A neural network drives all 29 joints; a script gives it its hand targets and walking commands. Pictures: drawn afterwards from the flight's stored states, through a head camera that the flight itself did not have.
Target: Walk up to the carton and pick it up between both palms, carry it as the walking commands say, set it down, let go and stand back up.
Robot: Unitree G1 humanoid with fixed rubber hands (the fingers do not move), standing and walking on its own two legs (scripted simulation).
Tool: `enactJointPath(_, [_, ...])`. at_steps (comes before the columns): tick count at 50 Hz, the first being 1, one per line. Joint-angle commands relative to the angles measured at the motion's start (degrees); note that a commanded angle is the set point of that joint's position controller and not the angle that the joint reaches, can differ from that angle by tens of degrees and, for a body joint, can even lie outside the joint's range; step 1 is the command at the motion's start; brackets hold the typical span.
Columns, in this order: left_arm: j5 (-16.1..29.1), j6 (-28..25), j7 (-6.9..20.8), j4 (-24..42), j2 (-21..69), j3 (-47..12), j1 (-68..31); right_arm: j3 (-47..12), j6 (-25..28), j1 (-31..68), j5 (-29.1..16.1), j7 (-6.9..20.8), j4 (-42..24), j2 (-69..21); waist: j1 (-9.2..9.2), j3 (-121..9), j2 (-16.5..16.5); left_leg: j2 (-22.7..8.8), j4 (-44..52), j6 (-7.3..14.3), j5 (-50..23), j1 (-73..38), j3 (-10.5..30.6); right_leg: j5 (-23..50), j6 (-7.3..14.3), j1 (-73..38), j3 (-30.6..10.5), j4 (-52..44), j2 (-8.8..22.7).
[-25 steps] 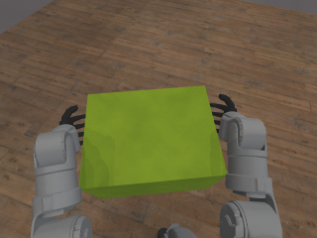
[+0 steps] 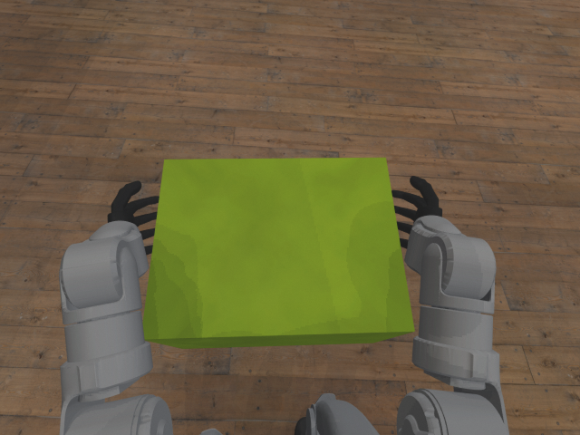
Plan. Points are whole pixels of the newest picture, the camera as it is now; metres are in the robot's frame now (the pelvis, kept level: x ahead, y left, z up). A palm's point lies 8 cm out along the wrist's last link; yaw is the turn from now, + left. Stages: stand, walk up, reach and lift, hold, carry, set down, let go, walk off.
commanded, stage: carry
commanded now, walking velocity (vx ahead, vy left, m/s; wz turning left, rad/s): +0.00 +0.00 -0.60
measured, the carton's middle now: (277, 259) +0.36 +0.01 -0.01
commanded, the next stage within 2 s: none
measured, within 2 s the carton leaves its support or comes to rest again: neither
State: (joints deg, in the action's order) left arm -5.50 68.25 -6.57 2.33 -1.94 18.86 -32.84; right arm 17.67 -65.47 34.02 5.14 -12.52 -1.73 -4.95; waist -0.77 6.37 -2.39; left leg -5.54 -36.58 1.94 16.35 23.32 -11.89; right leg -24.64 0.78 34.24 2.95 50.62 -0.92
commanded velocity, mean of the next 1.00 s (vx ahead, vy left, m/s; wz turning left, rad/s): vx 0.00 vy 0.00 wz -0.60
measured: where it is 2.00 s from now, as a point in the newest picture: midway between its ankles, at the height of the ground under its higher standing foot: outside the picture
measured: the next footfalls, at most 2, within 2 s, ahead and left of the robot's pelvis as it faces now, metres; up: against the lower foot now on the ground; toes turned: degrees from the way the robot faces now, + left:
right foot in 0.14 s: +0.01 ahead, -0.14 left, +0.00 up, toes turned -10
left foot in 0.48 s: -0.03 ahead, +0.06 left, +0.00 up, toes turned -9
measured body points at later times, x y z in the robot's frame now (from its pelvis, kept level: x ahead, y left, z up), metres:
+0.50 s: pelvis -0.11 -0.02 -0.01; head -0.04 +0.00 +0.44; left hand +0.31 +0.06 +0.06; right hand +0.19 -0.30 +0.09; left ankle -0.07 +0.07 -0.73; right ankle -0.03 -0.13 -0.72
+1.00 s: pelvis -0.25 -0.04 +0.00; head -0.21 -0.07 +0.45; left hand +0.15 -0.09 +0.08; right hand -0.07 -0.40 +0.07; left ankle -0.15 +0.07 -0.66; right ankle -0.25 -0.13 -0.72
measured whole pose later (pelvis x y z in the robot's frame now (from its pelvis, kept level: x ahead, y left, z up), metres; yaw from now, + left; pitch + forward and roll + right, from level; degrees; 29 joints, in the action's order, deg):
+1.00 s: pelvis -0.25 -0.04 +0.00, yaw -32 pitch +2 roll +2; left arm -5.6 67.5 -8.4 -3.4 -0.4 14.4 -32.0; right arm 16.7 -67.6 30.6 5.4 -10.4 0.6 -0.6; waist -1.8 3.3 -1.7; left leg -6.5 -60.3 -6.1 27.9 32.5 -6.7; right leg -13.7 3.7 23.9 2.0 35.5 -0.4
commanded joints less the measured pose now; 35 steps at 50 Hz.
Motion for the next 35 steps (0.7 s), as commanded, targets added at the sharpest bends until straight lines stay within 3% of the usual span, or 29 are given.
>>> enactJointPath(1, [28.6,-1.2,19.3,5.8,58.8,-45.0,-44.9,-38.4,-1.3,39.0,-23.6,25.1,-1.1,-51.1,-0.17,-37.9,16.3,-15.2,4.6,3.7,-37.1,-24.9,8.9,2.0,-1.5,-7.6,2.7,-5.0,1.1])
enactJointPath(2, [28.2,-1.1,19.3,1.8,60.6,-42.8,-44.9,-38.5,-1.2,43.4,-23.2,24.5,-3.2,-50.4,-0.46,-37.4,11.6,-15.1,5.1,3.9,-33.8,-24.1,8.2,2.5,-1.6,-10.0,4.8,-9.5,-0.3])
enactJointPath(3, [27.2,-0.9,19.9,1.4,60.5,-41.2,-39.1,-38.1,-1.6,37.0,-22.0,24.6,-1.9,-50.7,-0.2,-38.4,10.3,-15.2,2.7,3.4,-33.8,-25.8,8.3,2.6,-1.6,-12.5,5.1,-15.8,-0.2])
enactJointPath(5, [27.2,-0.5,20.5,-1.9,61.4,-40.0,-38.8,-38.0,-1.6,36.7,-20.1,23.7,-1.4,-50.4,0.48,-39.1,3.5,-12.5,-3.0,-0.4,-25.8,-16.7,5.8,13.2,-0.3,-24.8,0.2,-27.0,3.8])
enactJointPath(6, [27.2,-0.9,20.8,-2.9,61.9,-39.1,-39.0,-40.4,-1.6,41.6,-21.0,23.7,-5.0,-52.6,1.03,-40.0,-5.4,-9.5,-8.1,-2.8,-11.1,-6.1,3.7,34.2,1.4,-32.9,-6.6,-24.8,9.6])
enactJointPath(7, [27.5,-1.0,21.0,-3.7,61.0,-38.7,-38.5,-41.4,-1.5,41.0,-21.2,23.7,-5.5,-52.1,1.18,-38.1,-14.9,-4.7,-14.9,-6.1,11.7,7.9,2.1,66.2,4.9,-40.6,-17.8,-19.7,17.8])
enactJointPath(8, [26.6,-1.1,20.9,-4.0,60.9,-40.7,-36.1,-41.7,-1.6,42.2,-23.0,24.4,-6.8,-52.2,1.4,-40.5,-15.6,-1.3,-16.3,-7.0,16.1,12.4,5.3,68.5,8.4,-42.3,-19.7,-17.3,18.4])
enactJointPath(9, [27.0,-1.7,20.3,-3.8,62.1,-41.3,-41.2,-40.5,-1.6,45.9,-24.6,25.2,-4.2,-52.9,1.9,-36.4,-9.9,-0.8,-18.1,-7.2,14.8,12.6,5.8,70.1,9.7,-38.1,-20.2,-15.7,16.6])
enactJointPath(10, [26.3,-0.6,19.9,-1.0,61.5,-40.2,-39.3,-38.7,-2.3,37.6,-23.5,25.5,1.0,-55.0,1.73,-35.7,-5.4,-0.8,-21.3,-7.1,13.9,13.9,5.7,69.9,8.3,-39.6,-15.5,-15.6,14.7])
enactJointPath(11, [26.0,-1.0,19.7,1.2,61.3,-40.4,-38.7,-39.1,-1.7,37.7,-24.3,25.7,-1.9,-54.1,1.88,-37.8,-2.6,0.4,-18.4,-6.4,12.4,14.2,5.7,72.0,7.0,-41.9,-15.0,-14.7,13.7])
enactJointPath(13, [27.5,-2.1,19.2,4.4,59.0,-40.7,-47.8,-40.1,-1.7,41.2,-26.2,25.8,2.5,-55.4,1.57,-36.6,-6.2,1.3,-19.3,-7.2,11.5,13.1,6.1,65.2,6.7,-38.1,-15.4,-17.0,13.3])
enactJointPath(16, [25.5,-1.9,17.9,3.1,55.8,-39.7,-45.9,-39.2,-1.9,42.3,-28.3,27.0,5.7,-55.7,1.85,-35.6,-4.5,2.5,-15.7,-7.0,10.0,7.3,7.2,44.6,8.9,-30.8,-18.7,-21.7,14.0])
enactJointPath(17, [25.0,-1.8,17.4,2.9,57.9,-39.4,-45.5,-39.8,-1.3,44.7,-29.2,26.8,1.5,-55.1,2.15,-40.8,-1.9,3.7,-14.4,-6.0,9.3,7.2,8.2,40.5,8.9,-33.8,-21.9,-23.7,14.9])
enactJointPath(18, [24.0,-1.6,17.7,0.0,57.9,-38.1,-41.7,-40.0,-1.5,44.8,-28.6,26.6,1.8,-55.7,2.08,-39.5,-6.1,3.8,-12.3,-6.3,9.3,7.4,8.7,37.6,8.6,-34.0,-22.0,-23.5,14.0])
enactJointPath(19, [24.5,-1.6,17.5,0.2,58.1,-38.8,-43.8,-38.8,-1.3,44.9,-28.6,26.9,2.4,-55.1,1.85,-40.0,-5.1,1.8,-9.2,-5.4,7.6,3.9,11.4,39.0,9.1,-29.7,-20.9,-21.3,14.0])
enactJointPath(21, [26.3,-2.3,17.0,5.7,59.6,-41.3,-48.9,-40.0,-0.9,49.2,-30.5,27.3,-1.6,-55.7,0.58,-41.2,-3.6,2.9,4.7,-4.6,4.1,-3.7,10.2,40.9,7.4,-29.0,-18.0,-18.2,11.0])
enactJointPath(22, [24.8,-1.8,16.6,1.8,58.7,-39.9,-42.8,-38.4,-1.1,45.0,-30.2,27.6,-0.6,-54.3,-0.54,-41.7,0.3,-1.5,13.4,-3.9,-7.7,-15.0,10.5,30.0,4.0,-19.1,-12.4,-14.6,8.0])
enactJointPath(23, [24.7,-1.0,16.9,2.4,61.0,-40.6,-39.6,-36.2,-1.6,38.9,-28.2,27.8,3.0,-54.8,-0.25,-42.6,17.7,-12.6,14.7,1.0,-20.1,-28.4,21.8,10.3,0.7,-5.8,-6.4,-8.7,0.8])
enactJointPath(24, [24.8,-1.8,16.9,3.6,59.5,-41.5,-43.5,-37.9,-0.5,44.2,-27.6,27.4,-2.0,-53.1,0.04,-42.6,20.0,-22.6,10.2,7.0,-41.5,-33.4,27.8,-5.0,-0.4,3.3,-1.8,4.4,-2.0])
enactJointPath(25, [25.9,-1.9,17.0,10.1,58.8,-41.9,-48.0,-37.3,-0.9,39.0,-27.2,27.6,1.9,-57.6,-0.78,-41.4,17.2,-22.8,8.9,10.7,-42.2,-29.9,22.2,-7.4,-0.5,3.6,-3.8,8.0,2.8])
enactJointPath(26, [27.9,-2.0,17.2,8.4,59.2,-43.5,-54.3,-36.6,-0.7,40.5,-25.7,26.9,4.2,-54.7,-0.63,-39.1,13.1,-22.2,9.8,10.1,-40.2,-27.2,21.3,-6.2,-0.7,5.4,-1.9,8.4,3.5])
enactJointPath(27, [28.4,-1.6,18.1,9.1,62.1,-44.0,-49.5,-35.5,-1.3,34.6,-24.1,26.9,3.5,-56.7,-0.11,-36.4,10.0,-18.7,9.1,6.5,-43.2,-23.9,18.8,-3.6,-0.7,3.7,-0.7,10.4,3.2])
enactJointPath(28, [32.0,-3.1,18.4,12.0,59.5,-46.1,-64.5,-38.8,0.3,52.2,-27.8,26.0,-3.2,-54.1,-0.18,-37.2,9.9,-16.5,6.7,6.1,-45.9,-26.3,16.5,-1.9,-1.0,2.7,0.9,5.5,1.4])
enactJointPath(29, [31.0,-1.9,18.9,8.6,60.4,-45.8,-54.6,-36.6,-0.7,44.2,-25.7,25.9,0.0,-53.2,-0.18,-36.3,11.7,-15.9,8.6,5.8,-39.7,-23.9,14.6,0.5,-1.4,-0.3,0.5,5.2,2.8])
enactJointPath(30, [31.0,-2.2,18.9,4.5,60.6,-45.2,-54.9,-38.6,0.6,54.4,-27.0,24.9,-7.4,-50.2,-0.16,-37.7,10.9,-14.9,5.7,5.4,-42.0,-29.1,13.3,0.0,-1.4,-0.1,0.9,-0.2,1.5])
enactJointPath(31, [29.5,-1.6,19.0,1.4,61.7,-43.8,-46.2,-38.1,-0.4,46.9,-25.5,24.7,-5.2,-51.1,-0.5,-38.9,8.8,-17.4,6.7,6.4,-39.1,-29.0,12.6,1.5,-2.0,-1.4,1.7,0.6,1.3])
enactJointPath(32, [29.8,-1.9,18.6,0.8,60.5,-43.4,-49.4,-38.8,-0.2,50.9,-25.7,24.3,-6.5,-50.3,-0.25,-38.2,11.6,-15.8,5.2,5.6,-35.9,-30.7,10.6,0.3,-3.0,-2.2,0.9,-5.6,1.3])
enactJointPath(33, [29.5,-1.6,18.8,1.8,61.5,-43.2,-43.6,-37.9,-0.4,47.0,-23.8,24.3,-8.1,-48.4,-0.64,-40.5,9.2,-14.9,7.2,5.1,-33.4,-27.5,7.1,2.5,-3.3,-6.8,4.2,-5.0,0.1])
enactJointPath(35, [30.0,-1.0,19.1,-0.7,63.8,-42.8,-42.5,-35.5,-1.0,38.8,-20.9,23.8,-3.2,-49.5,-0.81,-41.7,13.8,-14.5,4.8,2.8,-37.2,-29.8,6.1,2.1,-2.9,-8.8,6.4,-9.5,-1.1])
